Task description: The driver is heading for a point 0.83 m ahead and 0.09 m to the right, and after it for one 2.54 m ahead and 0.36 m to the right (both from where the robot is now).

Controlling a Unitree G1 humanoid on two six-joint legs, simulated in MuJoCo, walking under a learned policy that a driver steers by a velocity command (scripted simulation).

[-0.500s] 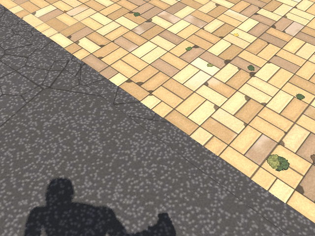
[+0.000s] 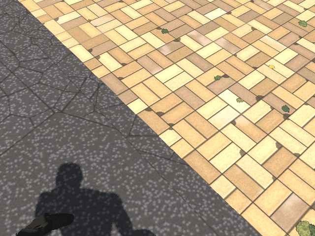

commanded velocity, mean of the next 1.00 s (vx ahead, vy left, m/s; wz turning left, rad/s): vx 0.50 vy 0.00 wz -0.03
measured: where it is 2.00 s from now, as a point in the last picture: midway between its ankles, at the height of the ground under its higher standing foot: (162, 144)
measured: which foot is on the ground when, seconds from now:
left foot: down 0.00-0.10, up 0.12-0.56, down 0.58-1.00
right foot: up 0.00-0.06, down 0.08-0.60, up 0.62-1.00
